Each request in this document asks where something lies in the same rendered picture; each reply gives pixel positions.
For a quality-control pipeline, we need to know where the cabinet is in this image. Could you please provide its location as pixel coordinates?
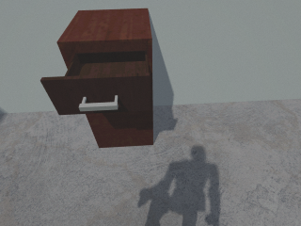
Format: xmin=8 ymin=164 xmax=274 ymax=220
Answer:
xmin=56 ymin=8 xmax=153 ymax=148

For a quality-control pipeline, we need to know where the handle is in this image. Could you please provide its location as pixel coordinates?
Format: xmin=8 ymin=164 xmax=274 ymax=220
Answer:
xmin=78 ymin=95 xmax=119 ymax=112

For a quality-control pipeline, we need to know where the drawer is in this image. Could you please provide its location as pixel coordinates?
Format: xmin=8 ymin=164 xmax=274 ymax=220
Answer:
xmin=40 ymin=50 xmax=151 ymax=115

